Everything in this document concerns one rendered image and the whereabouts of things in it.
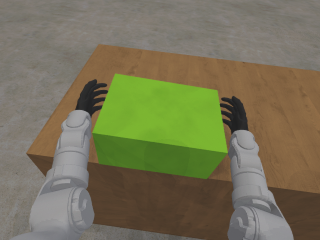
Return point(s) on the left robot forearm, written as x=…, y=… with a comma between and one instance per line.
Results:
x=70, y=161

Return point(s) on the pedestal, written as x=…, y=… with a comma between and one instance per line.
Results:
x=282, y=106

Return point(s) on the left robot upper arm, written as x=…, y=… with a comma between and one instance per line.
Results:
x=60, y=215

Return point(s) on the right robot forearm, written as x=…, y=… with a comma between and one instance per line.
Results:
x=247, y=175

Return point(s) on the robot left hand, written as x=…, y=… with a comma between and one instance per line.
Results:
x=87, y=98

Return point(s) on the robot right hand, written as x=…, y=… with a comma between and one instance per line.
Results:
x=237, y=116

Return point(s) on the carton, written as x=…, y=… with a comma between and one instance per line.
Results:
x=160, y=126

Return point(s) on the right robot upper arm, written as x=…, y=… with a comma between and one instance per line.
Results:
x=250, y=223

